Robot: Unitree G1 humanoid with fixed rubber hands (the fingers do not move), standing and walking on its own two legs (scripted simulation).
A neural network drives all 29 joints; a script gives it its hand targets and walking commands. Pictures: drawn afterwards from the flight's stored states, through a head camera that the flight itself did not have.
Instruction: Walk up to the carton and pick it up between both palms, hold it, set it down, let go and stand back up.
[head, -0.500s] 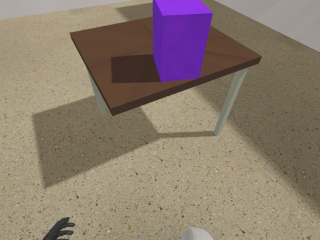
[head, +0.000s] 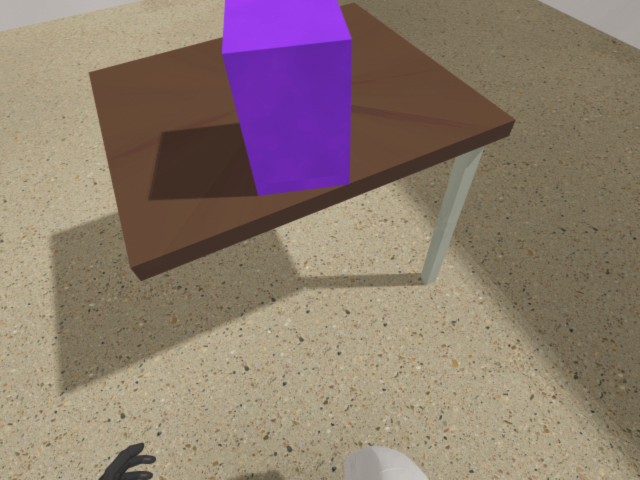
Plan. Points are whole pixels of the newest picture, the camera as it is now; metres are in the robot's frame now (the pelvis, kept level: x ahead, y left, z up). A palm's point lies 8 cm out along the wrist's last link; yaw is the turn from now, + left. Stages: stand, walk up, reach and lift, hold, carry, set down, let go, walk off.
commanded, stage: walk up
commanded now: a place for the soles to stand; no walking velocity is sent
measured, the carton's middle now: (291, 94) +0.72 +0.08 +0.08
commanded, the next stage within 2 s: none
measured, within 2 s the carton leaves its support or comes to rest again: neither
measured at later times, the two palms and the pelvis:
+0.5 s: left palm (259, 461) +0.16 +0.10 -0.09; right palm out of the picture +0.25 -0.50 -0.12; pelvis +0.14 -0.19 +0.01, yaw +7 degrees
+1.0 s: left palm (288, 376) +0.27 +0.07 -0.10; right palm (614, 290) +0.45 -0.51 -0.17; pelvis +0.29 -0.23 -0.03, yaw +11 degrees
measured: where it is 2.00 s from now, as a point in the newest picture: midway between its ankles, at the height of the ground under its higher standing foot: (376, 383)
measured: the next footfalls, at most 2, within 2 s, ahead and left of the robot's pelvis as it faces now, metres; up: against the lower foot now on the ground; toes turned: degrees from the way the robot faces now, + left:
right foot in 0.18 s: +0.14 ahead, -0.22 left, +0.00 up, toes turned -1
left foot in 0.66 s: +0.29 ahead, -0.07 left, +0.00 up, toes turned +11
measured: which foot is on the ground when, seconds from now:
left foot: down 0.00-0.16, up 0.18-0.64, down 0.66-0.86, up 0.88-1.00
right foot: up 0.00-0.16, down 0.18-0.68, up 0.70-0.82, down 0.84-1.00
